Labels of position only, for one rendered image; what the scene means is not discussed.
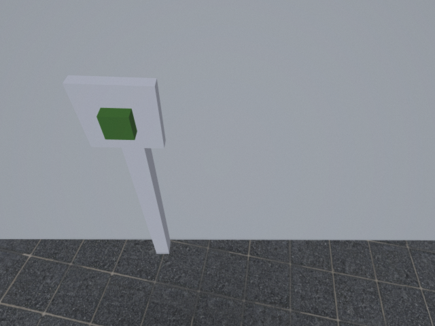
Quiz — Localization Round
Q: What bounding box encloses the button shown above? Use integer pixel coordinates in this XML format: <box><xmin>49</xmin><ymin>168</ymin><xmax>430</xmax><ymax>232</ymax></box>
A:
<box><xmin>97</xmin><ymin>108</ymin><xmax>137</xmax><ymax>140</ymax></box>

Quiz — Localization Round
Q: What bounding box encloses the panel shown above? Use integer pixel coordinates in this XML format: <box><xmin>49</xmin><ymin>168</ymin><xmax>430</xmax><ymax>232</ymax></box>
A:
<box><xmin>63</xmin><ymin>75</ymin><xmax>171</xmax><ymax>254</ymax></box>

